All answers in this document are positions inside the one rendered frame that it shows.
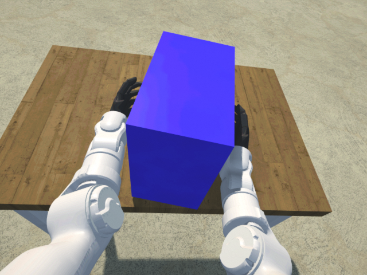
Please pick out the robot left upper arm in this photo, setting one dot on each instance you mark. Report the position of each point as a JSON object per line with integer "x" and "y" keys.
{"x": 80, "y": 225}

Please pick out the robot left forearm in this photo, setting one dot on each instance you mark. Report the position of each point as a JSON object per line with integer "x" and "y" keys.
{"x": 104, "y": 158}

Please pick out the carton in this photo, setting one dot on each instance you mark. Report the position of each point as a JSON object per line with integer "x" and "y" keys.
{"x": 181, "y": 128}

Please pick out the robot left hand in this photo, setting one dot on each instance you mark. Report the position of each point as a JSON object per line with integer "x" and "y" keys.
{"x": 123, "y": 101}

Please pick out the table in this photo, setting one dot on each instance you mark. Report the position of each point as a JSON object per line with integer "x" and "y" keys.
{"x": 48, "y": 137}

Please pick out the robot right forearm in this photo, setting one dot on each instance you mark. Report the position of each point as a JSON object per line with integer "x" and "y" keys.
{"x": 238, "y": 195}

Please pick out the robot right hand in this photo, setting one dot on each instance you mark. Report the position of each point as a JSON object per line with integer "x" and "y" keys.
{"x": 241, "y": 127}

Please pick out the robot right upper arm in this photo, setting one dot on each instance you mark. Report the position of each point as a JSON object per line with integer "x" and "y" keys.
{"x": 248, "y": 251}

